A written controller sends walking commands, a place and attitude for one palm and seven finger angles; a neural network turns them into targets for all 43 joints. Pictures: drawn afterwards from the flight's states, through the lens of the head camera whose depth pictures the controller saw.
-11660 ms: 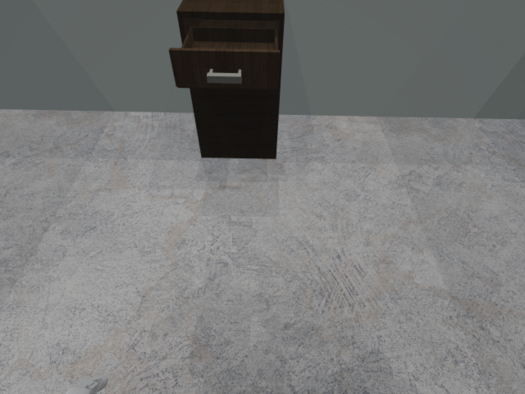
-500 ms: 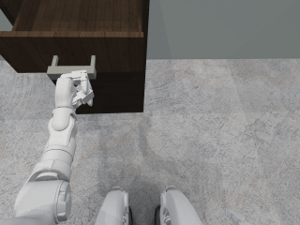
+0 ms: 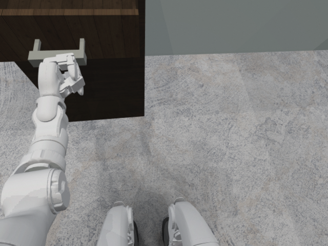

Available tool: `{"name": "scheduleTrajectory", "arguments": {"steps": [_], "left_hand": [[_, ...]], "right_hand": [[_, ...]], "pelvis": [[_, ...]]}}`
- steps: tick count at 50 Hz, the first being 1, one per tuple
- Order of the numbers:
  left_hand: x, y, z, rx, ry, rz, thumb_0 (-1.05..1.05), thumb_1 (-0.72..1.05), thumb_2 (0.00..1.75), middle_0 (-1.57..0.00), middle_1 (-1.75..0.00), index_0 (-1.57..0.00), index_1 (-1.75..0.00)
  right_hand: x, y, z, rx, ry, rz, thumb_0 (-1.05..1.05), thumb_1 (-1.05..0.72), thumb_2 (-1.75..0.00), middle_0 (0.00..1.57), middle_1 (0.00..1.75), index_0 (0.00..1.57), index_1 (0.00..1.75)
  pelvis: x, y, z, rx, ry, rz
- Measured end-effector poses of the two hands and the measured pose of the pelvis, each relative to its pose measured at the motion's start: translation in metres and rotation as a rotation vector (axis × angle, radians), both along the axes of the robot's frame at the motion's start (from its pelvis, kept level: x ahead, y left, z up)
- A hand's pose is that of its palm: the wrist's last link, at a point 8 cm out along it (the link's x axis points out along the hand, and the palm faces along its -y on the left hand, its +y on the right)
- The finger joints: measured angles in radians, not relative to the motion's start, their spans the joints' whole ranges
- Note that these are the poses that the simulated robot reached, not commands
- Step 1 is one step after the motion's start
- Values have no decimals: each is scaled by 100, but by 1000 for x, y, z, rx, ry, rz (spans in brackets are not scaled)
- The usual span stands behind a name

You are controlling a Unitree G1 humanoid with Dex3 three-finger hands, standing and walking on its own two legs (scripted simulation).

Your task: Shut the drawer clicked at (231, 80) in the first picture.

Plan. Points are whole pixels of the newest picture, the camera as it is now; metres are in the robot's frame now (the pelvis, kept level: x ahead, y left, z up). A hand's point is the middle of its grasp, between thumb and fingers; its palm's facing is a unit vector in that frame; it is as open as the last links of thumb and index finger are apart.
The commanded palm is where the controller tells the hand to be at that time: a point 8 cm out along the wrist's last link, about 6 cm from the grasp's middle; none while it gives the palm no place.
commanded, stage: push the drawer shut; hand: left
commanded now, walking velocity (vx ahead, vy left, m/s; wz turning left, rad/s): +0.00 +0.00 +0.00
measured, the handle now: (59, 50) +0.58 +0.21 +0.04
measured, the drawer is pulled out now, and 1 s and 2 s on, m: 0.10 0.00 0.00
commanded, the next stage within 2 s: pull the fist back off the drawer in 1.12 s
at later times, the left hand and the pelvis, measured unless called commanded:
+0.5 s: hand (80, 56) +0.57 +0.16 +0.04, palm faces +0.05 -1.00 -0.03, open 3.4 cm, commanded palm +0.56 +0.19 +0.04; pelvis +0.00 +0.01 -0.01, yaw -1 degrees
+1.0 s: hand (77, 44) +0.61 +0.17 +0.04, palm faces +0.05 -1.00 -0.03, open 3.3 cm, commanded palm +0.62 +0.19 +0.04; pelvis +0.00 +0.01 -0.02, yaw -2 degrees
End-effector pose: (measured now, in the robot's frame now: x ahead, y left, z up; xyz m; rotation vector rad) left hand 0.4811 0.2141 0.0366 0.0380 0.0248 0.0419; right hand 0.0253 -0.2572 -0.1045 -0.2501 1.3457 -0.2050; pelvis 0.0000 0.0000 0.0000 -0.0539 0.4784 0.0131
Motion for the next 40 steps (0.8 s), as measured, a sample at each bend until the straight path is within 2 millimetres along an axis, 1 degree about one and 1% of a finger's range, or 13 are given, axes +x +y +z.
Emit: {"name": "scheduleTrajectory", "arguments": {"steps": [9, 20, 30, 40], "left_hand": [[21, 1, 0, -2, -1, 3, 6, 80, 91, -140, -160, -140, -160], [50, 2, 1, -9, 8, 6, 6, 80, 91, -140, -160, -140, -160], [76, 4, 1, -15, 7, 6, 7, 80, 90, -140, -160, -140, -160], [99, 6, 2, -20, 16, 11, 7, 78, 89, -140, -160, -140, -160]], "right_hand": [[-13, 0, -1, -16, 42, -5, 1, -91, -90, 20, 30, 20, 30], [-37, 4, 1, -29, 107, -33, 1, -91, -90, 20, 30, 20, 30], [-61, 12, 4, -29, 183, -68, 0, -91, -90, 20, 30, 20, 30], [-76, 21, 8, -29, 231, -95, 0, -91, -90, 21, 30, 20, 30]], "pelvis": [[-2, 2, -5, -12, 25, 3], [-3, 5, -11, -26, 55, -2], [-2, 8, -15, -38, 87, -8], [-1, 10, -19, -50, 114, -12]]}}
